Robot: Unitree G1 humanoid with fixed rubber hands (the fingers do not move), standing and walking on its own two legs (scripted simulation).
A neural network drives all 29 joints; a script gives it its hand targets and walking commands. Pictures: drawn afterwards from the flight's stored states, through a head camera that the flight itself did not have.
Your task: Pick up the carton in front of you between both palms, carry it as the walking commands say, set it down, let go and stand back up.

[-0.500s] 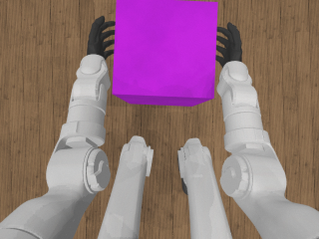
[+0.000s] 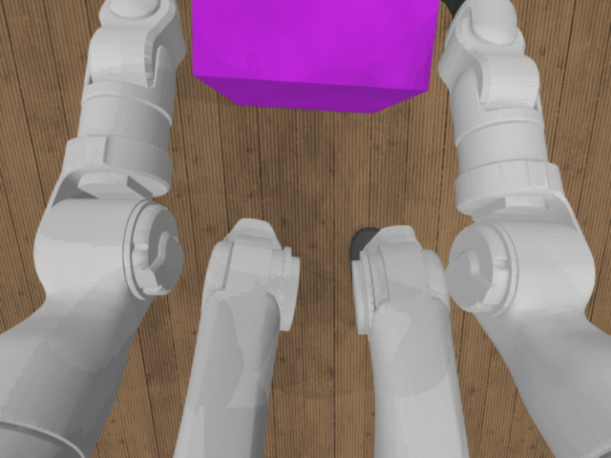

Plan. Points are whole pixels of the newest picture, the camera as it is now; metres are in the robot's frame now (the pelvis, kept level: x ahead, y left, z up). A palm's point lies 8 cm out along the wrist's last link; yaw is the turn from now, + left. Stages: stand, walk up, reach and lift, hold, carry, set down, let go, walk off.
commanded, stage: set down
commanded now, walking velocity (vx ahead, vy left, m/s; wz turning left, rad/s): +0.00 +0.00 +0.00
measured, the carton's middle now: (313, 9) +0.55 +0.03 -0.25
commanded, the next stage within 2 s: none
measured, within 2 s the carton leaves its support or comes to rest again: rests again in 0.30 s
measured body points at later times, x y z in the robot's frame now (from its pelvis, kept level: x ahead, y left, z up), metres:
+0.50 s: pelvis +0.00 +0.00 -0.03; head +0.36 +0.02 +0.23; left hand +0.55 +0.18 -0.19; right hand +0.56 -0.12 -0.20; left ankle +0.10 +0.11 -0.37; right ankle +0.11 -0.12 -0.37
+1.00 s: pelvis -0.01 +0.00 -0.04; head +0.36 +0.02 +0.21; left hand +0.55 +0.19 -0.20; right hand +0.56 -0.13 -0.21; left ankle +0.10 +0.11 -0.37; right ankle +0.11 -0.12 -0.37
